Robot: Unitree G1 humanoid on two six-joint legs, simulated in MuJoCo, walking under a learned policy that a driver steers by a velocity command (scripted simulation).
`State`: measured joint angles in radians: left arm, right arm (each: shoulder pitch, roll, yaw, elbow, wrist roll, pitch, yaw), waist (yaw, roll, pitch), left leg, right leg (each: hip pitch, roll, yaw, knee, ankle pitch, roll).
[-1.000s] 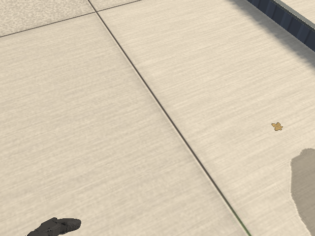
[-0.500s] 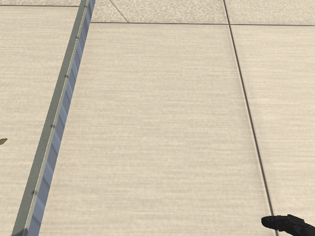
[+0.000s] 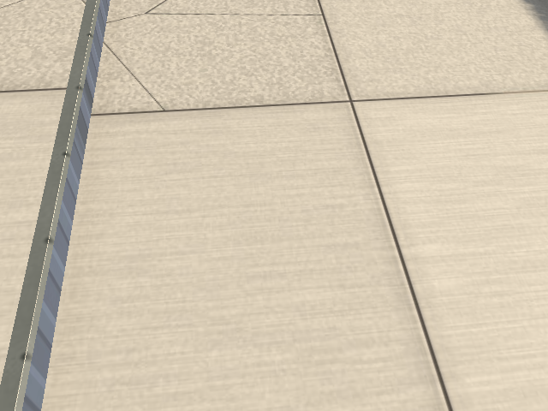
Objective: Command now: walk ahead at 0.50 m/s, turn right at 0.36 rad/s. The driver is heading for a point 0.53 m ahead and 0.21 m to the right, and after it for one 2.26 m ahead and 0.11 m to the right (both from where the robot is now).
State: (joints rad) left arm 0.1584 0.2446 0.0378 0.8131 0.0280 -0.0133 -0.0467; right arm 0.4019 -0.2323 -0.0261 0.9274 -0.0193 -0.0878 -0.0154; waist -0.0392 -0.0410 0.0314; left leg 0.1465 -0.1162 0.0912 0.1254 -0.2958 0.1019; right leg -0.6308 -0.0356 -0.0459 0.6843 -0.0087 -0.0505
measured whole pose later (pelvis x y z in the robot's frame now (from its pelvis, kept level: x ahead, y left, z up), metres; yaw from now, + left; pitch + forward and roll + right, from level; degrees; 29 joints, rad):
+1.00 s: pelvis +0.48 -0.07 +0.01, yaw -25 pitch +0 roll +1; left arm 0.12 0.24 0.01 0.77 0.03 0.00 -0.01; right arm 0.36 -0.24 -0.02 0.89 0.00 -0.05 0.01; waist -0.07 -0.03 0.05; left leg -0.17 -0.01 0.07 0.42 -0.26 0.02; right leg -0.40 0.01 0.02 0.56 -0.14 -0.02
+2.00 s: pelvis +0.47 -0.07 +0.00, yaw +9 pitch +0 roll +0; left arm 0.16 0.28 0.03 0.72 0.02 0.03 0.05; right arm 0.22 -0.31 -0.09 0.76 -0.02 0.06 0.00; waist -0.03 0.05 0.06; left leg -0.38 -0.17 -0.20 0.73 -0.40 0.02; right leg -0.24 0.05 0.04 0.47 -0.23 -0.04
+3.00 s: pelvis +0.48 -0.08 +0.00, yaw +15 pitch -1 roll +1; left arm 0.30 0.23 0.02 1.01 0.03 -0.02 0.00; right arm 0.32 -0.26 -0.04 1.06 -0.01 0.01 -0.01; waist 0.00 0.01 -0.01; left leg -0.15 -0.04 -0.08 0.49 -0.35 0.05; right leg -0.19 0.02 -0.01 0.53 -0.37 -0.07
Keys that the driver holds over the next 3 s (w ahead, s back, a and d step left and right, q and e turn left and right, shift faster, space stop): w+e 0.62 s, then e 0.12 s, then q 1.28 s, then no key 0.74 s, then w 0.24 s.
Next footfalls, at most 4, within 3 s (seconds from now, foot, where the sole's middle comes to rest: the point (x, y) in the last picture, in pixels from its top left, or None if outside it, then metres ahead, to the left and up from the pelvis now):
0.10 right None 0.21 -0.08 -0.77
0.60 left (258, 382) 0.55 0.03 -0.77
1.02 right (354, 381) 0.54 -0.20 -0.77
1.42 left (260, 384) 0.54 0.02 -0.77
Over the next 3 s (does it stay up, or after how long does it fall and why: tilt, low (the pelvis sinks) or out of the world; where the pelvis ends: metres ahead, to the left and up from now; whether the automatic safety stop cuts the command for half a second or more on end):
stays up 0.48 -0.08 0.00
